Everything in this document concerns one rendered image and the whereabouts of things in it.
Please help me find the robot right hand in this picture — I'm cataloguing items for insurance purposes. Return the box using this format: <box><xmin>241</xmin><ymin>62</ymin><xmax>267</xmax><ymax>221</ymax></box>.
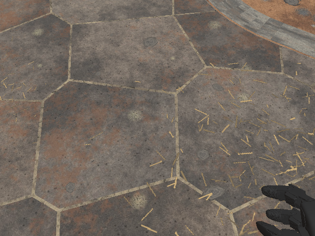
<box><xmin>256</xmin><ymin>184</ymin><xmax>315</xmax><ymax>236</ymax></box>

